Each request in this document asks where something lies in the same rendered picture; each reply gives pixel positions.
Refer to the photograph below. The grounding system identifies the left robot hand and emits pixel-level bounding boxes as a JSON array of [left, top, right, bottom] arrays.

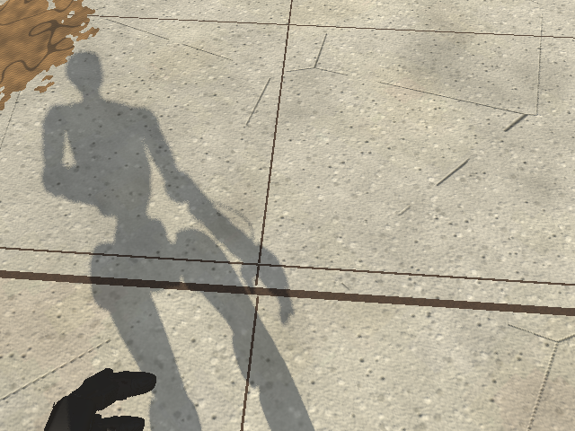
[[44, 368, 156, 431]]

